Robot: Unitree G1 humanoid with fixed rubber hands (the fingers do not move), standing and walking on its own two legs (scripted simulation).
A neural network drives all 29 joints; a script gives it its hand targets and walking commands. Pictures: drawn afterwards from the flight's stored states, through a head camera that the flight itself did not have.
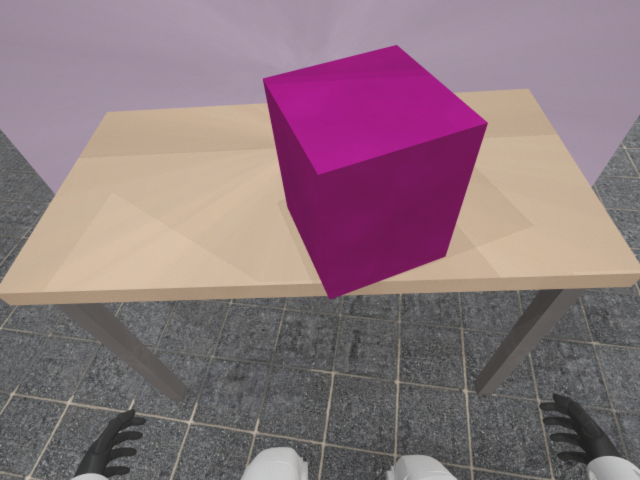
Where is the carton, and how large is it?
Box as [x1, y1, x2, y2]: [263, 45, 487, 299]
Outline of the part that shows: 396,45 263,78 287,206 329,299 445,256 487,122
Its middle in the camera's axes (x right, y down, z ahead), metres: +0.06 -0.09 +0.56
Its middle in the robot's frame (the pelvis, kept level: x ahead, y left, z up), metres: +0.49 +0.00 +0.09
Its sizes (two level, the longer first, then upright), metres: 0.210 0.200 0.250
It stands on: a table, 0.69 m high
